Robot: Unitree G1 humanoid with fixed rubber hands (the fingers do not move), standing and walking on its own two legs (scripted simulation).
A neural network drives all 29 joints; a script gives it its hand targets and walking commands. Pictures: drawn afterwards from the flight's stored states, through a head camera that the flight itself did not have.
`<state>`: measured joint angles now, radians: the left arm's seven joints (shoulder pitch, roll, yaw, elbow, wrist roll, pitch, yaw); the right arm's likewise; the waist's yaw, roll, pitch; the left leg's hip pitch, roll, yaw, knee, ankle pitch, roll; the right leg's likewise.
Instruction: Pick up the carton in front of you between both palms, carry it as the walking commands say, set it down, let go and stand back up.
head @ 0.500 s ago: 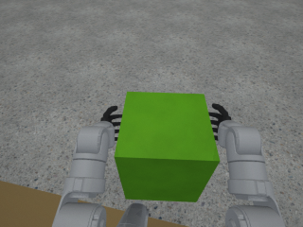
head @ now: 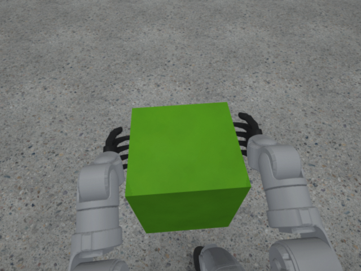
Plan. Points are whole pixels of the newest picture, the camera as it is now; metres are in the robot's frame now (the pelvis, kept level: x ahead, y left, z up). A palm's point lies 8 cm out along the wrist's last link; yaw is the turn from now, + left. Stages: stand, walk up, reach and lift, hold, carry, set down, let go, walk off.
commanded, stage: carry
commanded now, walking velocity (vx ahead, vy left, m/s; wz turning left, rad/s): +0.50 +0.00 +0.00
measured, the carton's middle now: (183, 172) +0.34 -0.03 +0.00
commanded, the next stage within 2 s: none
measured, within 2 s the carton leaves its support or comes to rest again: neither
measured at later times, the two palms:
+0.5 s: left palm (107, 72) +0.75 +0.16 +0.01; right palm (195, 63) +0.74 -0.14 +0.01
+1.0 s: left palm (123, 31) +0.97 +0.10 +0.03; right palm (196, 26) +0.97 -0.19 +0.03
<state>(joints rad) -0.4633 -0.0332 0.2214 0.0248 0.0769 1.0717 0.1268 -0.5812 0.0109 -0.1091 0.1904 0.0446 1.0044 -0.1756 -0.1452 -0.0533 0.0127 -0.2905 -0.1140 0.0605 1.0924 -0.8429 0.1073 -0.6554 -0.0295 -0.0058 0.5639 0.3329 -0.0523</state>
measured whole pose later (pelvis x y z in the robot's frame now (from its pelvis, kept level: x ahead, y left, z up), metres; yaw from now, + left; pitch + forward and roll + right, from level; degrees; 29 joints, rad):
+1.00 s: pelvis +0.70 -0.04 -0.06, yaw +0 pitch +4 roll -1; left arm -0.18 -0.14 0.10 -0.22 0.11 1.18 0.10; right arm -0.17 0.14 -0.15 -0.25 -0.12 1.17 -0.06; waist 0.02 0.03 -0.16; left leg -0.28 0.05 0.05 0.96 -0.46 0.00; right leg -0.40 -0.03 -0.22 0.50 -0.17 -0.08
